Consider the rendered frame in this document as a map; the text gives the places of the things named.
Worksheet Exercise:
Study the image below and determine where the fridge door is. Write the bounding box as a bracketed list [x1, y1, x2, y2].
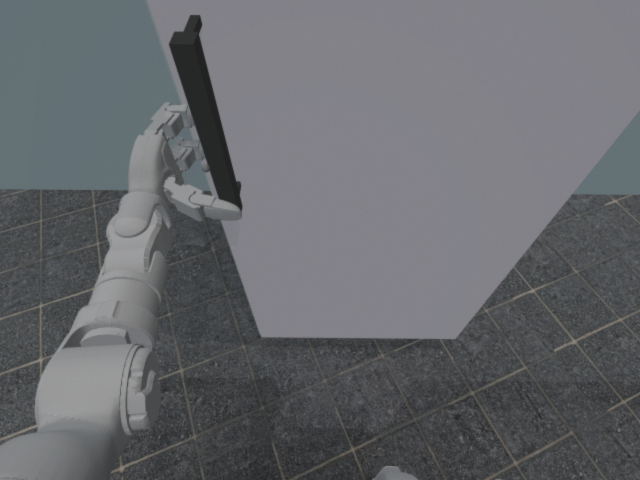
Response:
[147, 0, 640, 339]

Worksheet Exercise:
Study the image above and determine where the handle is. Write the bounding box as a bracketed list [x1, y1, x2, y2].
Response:
[169, 15, 242, 213]

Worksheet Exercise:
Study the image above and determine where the robot left upper arm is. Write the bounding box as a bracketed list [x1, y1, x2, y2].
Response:
[0, 344, 161, 480]

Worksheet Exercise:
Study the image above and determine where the robot left forearm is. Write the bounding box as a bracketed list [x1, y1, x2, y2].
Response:
[35, 191, 173, 428]

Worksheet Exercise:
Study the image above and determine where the left robot hand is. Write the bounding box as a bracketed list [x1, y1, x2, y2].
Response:
[128, 102, 242, 222]

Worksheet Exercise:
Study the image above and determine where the right robot shin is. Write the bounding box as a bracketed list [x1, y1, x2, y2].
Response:
[375, 466, 401, 479]

